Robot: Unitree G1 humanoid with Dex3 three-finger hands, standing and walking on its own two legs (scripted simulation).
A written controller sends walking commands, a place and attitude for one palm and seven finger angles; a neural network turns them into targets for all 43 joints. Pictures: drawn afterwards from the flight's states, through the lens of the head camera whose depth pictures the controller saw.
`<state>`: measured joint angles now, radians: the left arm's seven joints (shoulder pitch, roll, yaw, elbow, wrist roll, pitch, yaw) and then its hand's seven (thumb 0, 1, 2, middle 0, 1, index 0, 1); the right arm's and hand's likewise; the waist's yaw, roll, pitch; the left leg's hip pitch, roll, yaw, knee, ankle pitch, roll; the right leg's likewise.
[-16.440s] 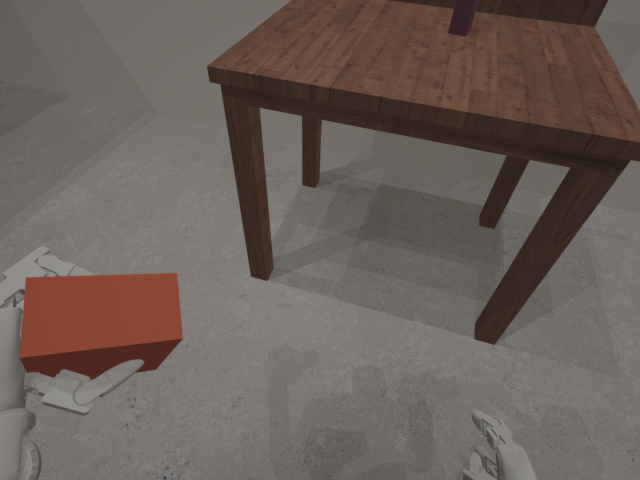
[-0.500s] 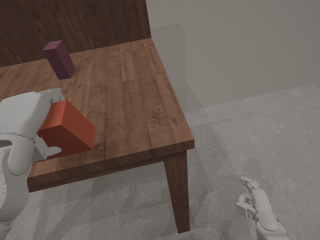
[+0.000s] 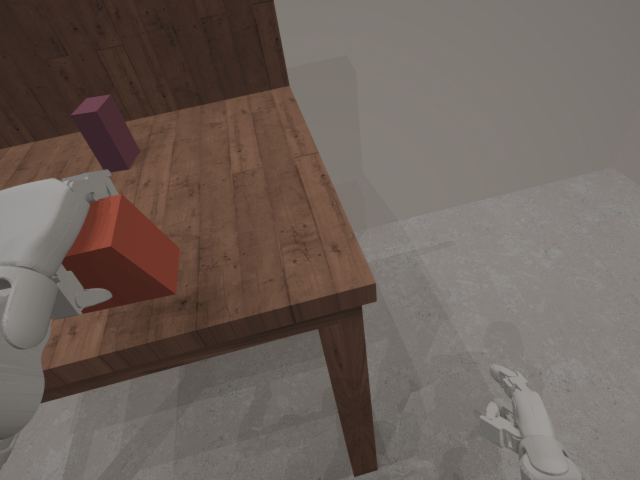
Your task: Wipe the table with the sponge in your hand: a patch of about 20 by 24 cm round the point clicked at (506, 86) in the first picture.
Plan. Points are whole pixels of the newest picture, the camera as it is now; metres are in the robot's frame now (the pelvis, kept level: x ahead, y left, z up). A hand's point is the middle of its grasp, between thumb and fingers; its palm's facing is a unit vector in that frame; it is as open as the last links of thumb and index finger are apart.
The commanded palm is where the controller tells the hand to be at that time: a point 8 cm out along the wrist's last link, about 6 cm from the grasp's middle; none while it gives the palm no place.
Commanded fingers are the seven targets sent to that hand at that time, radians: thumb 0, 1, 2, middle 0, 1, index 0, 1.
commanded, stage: move the sponge above the wiping area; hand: left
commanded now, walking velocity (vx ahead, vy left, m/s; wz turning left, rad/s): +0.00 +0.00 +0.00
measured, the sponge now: (101, 268) +0.25 +0.28 +0.20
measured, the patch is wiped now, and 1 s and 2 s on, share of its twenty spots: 0.00 0.00 0.00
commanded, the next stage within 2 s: none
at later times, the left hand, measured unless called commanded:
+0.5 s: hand (66, 231) +0.26 +0.31 +0.24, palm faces +0.31 -0.04 -0.95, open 9.9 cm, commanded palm +0.21 +0.30 +0.29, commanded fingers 0.00 0.10 1.30 -1.20 -1.60 -1.20 -1.60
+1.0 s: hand (70, 241) +0.27 +0.33 +0.21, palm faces +0.15 -0.01 -0.99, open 9.9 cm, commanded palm +0.23 +0.33 +0.28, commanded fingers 0.00 0.10 1.30 -1.20 -1.60 -1.20 -1.60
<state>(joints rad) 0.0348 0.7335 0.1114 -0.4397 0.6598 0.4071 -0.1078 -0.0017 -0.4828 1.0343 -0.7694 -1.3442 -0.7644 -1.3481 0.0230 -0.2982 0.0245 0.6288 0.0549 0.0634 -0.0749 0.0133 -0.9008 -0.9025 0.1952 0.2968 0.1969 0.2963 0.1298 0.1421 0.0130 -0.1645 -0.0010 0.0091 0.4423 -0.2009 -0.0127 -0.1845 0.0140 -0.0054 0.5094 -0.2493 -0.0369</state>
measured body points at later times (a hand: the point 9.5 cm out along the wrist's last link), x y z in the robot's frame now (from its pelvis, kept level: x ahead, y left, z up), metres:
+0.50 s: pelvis +0.00 +0.02 +0.00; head -0.01 -0.04 +0.45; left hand +0.24 +0.30 +0.29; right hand +0.27 -0.16 -0.07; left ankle +0.03 +0.13 -0.74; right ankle +0.02 -0.09 -0.74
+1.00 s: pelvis +0.00 +0.01 +0.00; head +0.00 -0.05 +0.45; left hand +0.26 +0.32 +0.27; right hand +0.26 -0.18 -0.08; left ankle +0.03 +0.13 -0.74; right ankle +0.02 -0.09 -0.74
